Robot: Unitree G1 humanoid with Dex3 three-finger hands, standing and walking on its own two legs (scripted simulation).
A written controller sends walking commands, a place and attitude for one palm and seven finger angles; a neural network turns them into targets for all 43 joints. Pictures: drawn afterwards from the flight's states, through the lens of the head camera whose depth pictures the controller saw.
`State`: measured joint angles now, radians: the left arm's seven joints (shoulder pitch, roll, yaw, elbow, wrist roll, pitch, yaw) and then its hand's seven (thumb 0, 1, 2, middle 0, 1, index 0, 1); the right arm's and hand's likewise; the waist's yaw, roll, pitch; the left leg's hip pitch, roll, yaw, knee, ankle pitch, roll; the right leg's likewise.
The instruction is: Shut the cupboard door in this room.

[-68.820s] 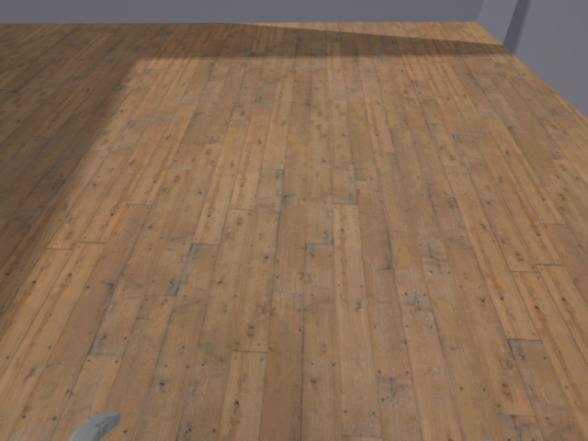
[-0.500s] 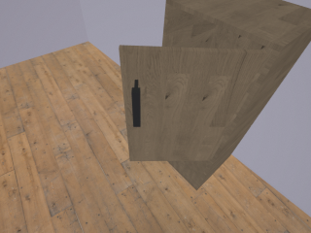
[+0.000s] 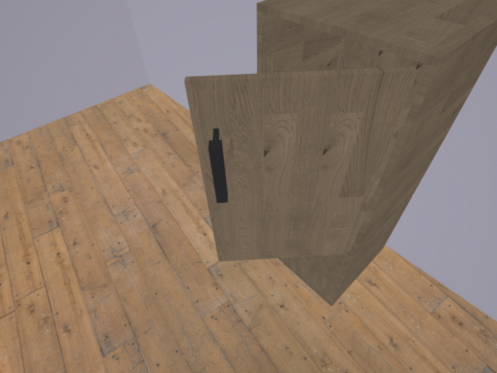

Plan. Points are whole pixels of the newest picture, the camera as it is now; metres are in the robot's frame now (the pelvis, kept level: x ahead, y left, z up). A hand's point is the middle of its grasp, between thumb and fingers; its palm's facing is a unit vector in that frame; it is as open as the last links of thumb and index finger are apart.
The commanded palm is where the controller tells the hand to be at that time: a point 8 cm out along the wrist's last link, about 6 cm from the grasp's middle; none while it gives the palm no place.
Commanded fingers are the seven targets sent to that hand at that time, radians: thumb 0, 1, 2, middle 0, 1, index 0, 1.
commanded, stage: look again from close up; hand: left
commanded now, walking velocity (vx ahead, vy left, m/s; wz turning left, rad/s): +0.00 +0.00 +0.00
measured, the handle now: (219, 166) +0.48 +0.09 +0.07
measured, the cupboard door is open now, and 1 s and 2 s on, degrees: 50 50 50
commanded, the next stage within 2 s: shuffle to correct the standing spot in 0.22 s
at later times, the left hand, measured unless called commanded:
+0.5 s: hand out of the picture -0.03 +0.15 -0.18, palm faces +0.03 -0.98 -0.17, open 7.4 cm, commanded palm none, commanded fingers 0.00 0.90 0.90 -0.20 -0.30 -0.20 -0.30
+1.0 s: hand out of the picture -0.01 +0.09 -0.19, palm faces +0.13 -0.98 -0.13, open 7.4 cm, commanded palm none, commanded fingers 0.00 0.90 0.90 -0.20 -0.30 -0.20 -0.30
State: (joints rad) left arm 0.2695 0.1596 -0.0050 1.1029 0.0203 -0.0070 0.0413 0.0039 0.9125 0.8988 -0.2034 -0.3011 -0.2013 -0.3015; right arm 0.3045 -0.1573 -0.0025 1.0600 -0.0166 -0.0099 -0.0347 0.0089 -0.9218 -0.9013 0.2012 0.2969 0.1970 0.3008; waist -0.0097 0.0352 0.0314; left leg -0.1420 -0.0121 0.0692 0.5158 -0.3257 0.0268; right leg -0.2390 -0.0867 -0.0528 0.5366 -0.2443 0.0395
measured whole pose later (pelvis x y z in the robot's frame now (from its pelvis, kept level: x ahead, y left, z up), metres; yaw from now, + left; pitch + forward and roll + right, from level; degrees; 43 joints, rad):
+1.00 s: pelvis +0.04 -0.06 -0.01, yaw +3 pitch +0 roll -1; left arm 0.37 0.12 0.04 1.07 0.04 0.02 0.01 0.00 0.91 0.90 -0.20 -0.30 -0.20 -0.30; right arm 0.28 -0.12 -0.03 1.10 -0.02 -0.01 -0.06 0.00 -0.91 -0.90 0.20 0.30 0.20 0.30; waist 0.01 -0.02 0.03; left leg -0.22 0.08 -0.03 0.65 -0.43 -0.05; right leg -0.27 -0.01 -0.15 0.64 -0.37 -0.05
